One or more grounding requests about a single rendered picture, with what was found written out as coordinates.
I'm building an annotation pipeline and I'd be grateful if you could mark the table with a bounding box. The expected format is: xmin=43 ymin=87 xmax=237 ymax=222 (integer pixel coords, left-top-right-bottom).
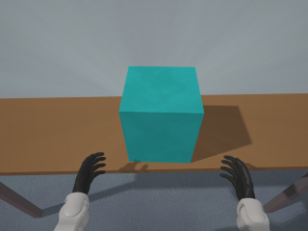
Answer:
xmin=0 ymin=93 xmax=308 ymax=218

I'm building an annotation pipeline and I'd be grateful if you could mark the right robot hand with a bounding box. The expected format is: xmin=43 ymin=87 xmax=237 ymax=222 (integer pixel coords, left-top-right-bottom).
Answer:
xmin=220 ymin=155 xmax=256 ymax=201

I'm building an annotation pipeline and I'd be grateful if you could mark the robot left forearm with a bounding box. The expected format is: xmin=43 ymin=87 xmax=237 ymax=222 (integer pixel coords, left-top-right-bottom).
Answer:
xmin=54 ymin=192 xmax=90 ymax=231

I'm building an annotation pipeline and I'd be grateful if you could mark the left robot hand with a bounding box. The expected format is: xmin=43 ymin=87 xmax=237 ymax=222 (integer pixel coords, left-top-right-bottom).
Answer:
xmin=72 ymin=152 xmax=106 ymax=194

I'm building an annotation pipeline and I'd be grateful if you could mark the robot right forearm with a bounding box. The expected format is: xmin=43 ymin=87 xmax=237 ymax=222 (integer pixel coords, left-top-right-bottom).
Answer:
xmin=237 ymin=197 xmax=270 ymax=231

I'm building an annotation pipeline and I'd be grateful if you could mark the carton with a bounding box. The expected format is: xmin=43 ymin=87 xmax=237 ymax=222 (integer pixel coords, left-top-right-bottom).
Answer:
xmin=118 ymin=65 xmax=204 ymax=164

